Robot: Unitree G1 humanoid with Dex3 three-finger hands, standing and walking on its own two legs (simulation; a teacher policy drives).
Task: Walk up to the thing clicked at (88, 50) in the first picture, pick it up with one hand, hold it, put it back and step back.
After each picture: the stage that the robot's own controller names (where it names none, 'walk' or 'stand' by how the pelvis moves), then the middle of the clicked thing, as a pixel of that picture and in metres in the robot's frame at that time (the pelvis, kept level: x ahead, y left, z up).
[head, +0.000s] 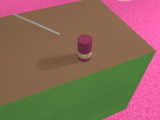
stand; (84, 48) +0.57 +0.01 -0.02
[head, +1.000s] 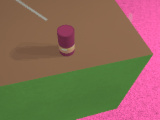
walk; (66, 41) +0.52 +0.09 +0.02
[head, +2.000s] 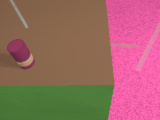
walk; (22, 54) +0.47 +0.28 +0.01
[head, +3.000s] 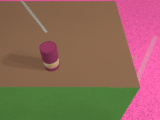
stand; (50, 56) +0.48 +0.15 +0.01
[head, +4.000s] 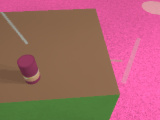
stand; (29, 69) +0.44 +0.23 -0.02
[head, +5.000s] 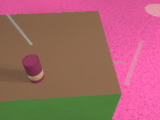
stand; (33, 69) +0.46 +0.22 -0.02
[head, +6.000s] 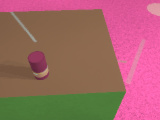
stand; (39, 66) +0.47 +0.20 -0.02
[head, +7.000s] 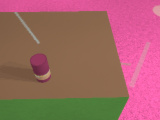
stand; (41, 68) +0.46 +0.19 -0.02
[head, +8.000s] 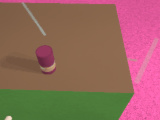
rise first; (46, 60) +0.48 +0.18 -0.02
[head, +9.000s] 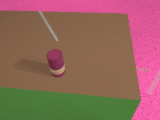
go down; (56, 63) +0.48 +0.17 -0.02
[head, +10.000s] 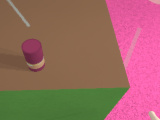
go down; (34, 56) +0.47 +0.15 +0.01
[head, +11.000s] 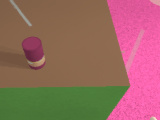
approach; (34, 54) +0.48 +0.16 +0.02
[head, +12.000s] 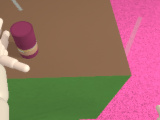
close in; (25, 41) +0.49 +0.17 +0.06
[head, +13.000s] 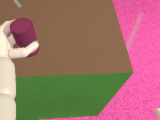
lift; (26, 38) +0.48 +0.16 +0.06
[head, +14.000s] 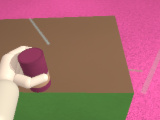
lift; (35, 70) +0.31 +0.15 +0.17
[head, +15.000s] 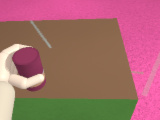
hold; (31, 70) +0.31 +0.16 +0.18
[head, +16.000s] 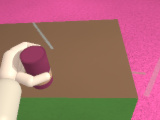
hold; (38, 68) +0.31 +0.14 +0.18
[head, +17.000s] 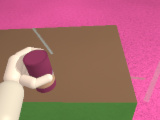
hold; (41, 71) +0.31 +0.14 +0.18
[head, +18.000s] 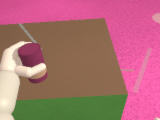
crouch; (33, 63) +0.37 +0.16 +0.15
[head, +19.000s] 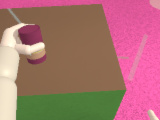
lower; (33, 44) +0.45 +0.14 +0.13
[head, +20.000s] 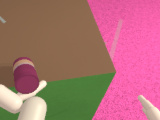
hold; (25, 74) +0.39 +0.14 +0.05
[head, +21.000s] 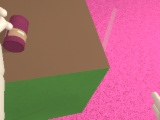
lower; (16, 33) +0.55 +0.13 +0.03
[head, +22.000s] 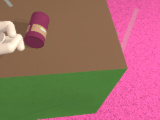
lower; (37, 29) +0.54 +0.12 +0.04
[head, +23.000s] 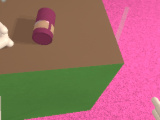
lower; (44, 26) +0.55 +0.07 +0.05
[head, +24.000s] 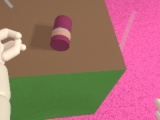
loosen; (61, 33) +0.53 +0.03 +0.04
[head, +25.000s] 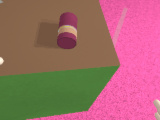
rise; (67, 30) +0.52 -0.01 +0.04
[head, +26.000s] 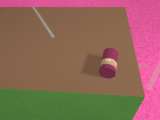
sink last; (109, 62) +0.48 -0.07 +0.00
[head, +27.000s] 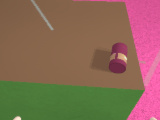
stand; (118, 57) +0.49 -0.11 +0.01
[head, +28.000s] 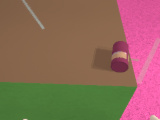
stand; (120, 56) +0.48 -0.13 +0.02
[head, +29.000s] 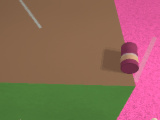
stand; (129, 57) +0.47 -0.17 +0.02
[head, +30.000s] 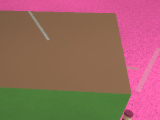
stand; (127, 118) +0.52 -0.32 -0.67
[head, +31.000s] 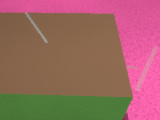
stand; (123, 114) +0.57 -0.33 -0.75
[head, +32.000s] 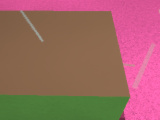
stand; (119, 112) +0.57 -0.30 -0.75
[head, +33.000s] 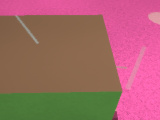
walk; (113, 112) +0.61 -0.27 -0.75
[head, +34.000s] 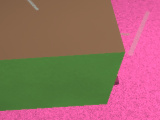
walk; (114, 77) +0.74 -0.24 -0.74
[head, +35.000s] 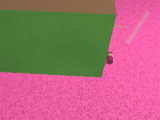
walk; (109, 57) +1.06 -0.27 -0.73
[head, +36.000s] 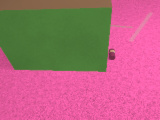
walk; (112, 54) +1.22 -0.24 -0.72
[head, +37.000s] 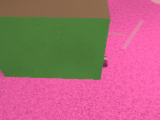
stand; (104, 61) +1.15 -0.25 -0.75
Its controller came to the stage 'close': yes
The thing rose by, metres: 0.21
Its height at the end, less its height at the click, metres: -0.73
